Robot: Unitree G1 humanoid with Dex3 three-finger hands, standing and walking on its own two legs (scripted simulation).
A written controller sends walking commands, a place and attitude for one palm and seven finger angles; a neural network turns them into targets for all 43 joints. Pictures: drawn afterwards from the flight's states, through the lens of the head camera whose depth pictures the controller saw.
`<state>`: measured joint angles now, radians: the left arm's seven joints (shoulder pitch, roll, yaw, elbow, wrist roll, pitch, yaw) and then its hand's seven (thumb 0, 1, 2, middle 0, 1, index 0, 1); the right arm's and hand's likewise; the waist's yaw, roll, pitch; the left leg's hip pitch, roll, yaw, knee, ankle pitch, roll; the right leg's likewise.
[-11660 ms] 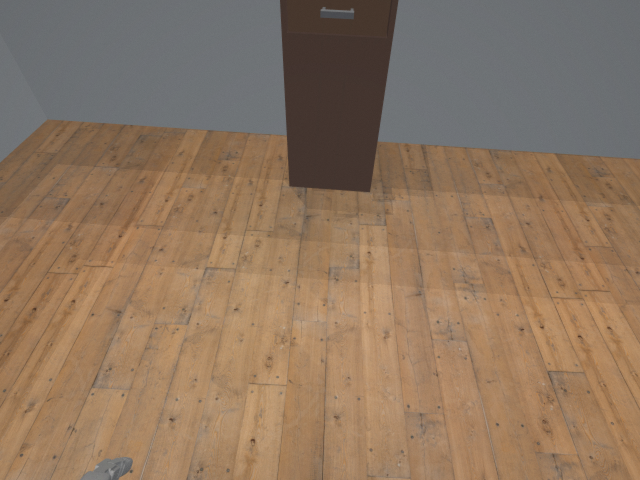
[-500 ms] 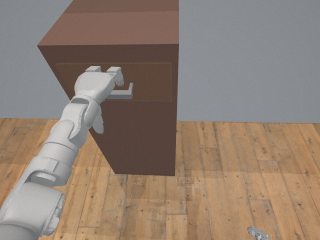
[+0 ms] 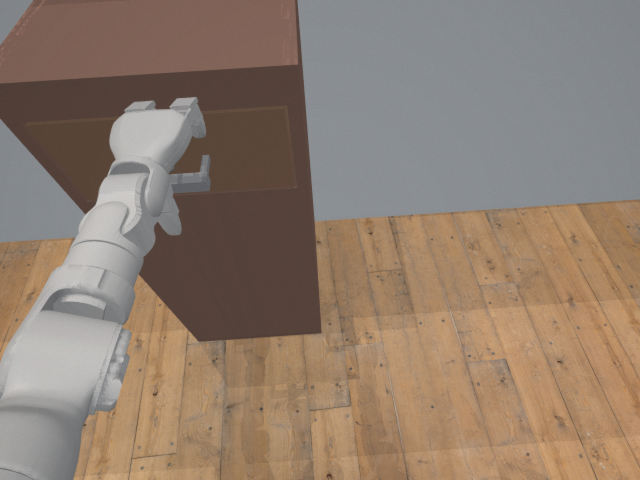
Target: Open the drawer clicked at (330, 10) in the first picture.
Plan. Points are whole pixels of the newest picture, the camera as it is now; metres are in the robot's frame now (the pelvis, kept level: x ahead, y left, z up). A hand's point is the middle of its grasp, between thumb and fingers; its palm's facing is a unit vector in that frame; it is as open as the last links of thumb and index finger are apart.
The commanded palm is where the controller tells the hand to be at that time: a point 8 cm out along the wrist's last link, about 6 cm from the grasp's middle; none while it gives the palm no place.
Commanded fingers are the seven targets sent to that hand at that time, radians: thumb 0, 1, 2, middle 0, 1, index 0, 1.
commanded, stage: move the hooked fingers above the handle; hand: left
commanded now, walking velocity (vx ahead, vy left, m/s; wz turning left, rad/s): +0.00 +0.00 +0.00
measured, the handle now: (172, 173) +0.54 +0.21 +0.04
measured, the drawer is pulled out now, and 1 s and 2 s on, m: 0.00 0.00 0.00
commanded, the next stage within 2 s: none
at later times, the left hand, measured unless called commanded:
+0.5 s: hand (161, 170) +0.49 +0.19 +0.10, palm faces +0.00 -0.01 -1.00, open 13.8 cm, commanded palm +0.47 +0.21 +0.16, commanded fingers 0.00 -0.50 0.30 -0.30 -1.20 -0.30 -1.20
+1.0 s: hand (157, 179) +0.48 +0.20 +0.09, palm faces +0.00 -0.03 -1.00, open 13.8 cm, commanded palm +0.46 +0.21 +0.16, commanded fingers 0.00 -0.50 0.30 -0.30 -1.20 -0.30 -1.20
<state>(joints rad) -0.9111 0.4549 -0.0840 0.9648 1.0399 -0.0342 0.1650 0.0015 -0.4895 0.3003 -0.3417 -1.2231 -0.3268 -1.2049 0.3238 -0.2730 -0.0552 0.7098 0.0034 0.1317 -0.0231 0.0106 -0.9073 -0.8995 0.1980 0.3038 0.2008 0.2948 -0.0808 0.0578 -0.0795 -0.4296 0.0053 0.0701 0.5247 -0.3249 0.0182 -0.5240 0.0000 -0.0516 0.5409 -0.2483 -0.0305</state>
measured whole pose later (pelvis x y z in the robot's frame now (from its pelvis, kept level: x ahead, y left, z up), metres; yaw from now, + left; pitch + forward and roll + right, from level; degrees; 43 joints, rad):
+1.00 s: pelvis -0.01 +0.01 +0.00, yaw +0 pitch +13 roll +0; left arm -0.88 0.46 -0.11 0.93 1.03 -0.10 0.17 0.00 -0.49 0.30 -0.32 -1.21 -0.33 -1.21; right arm 0.35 -0.27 -0.06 0.71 0.01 0.11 -0.03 0.01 -0.91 -0.90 0.20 0.30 0.20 0.29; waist -0.07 0.05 -0.09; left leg -0.45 0.00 0.06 0.55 -0.33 0.03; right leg -0.53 -0.01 -0.05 0.54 -0.24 -0.01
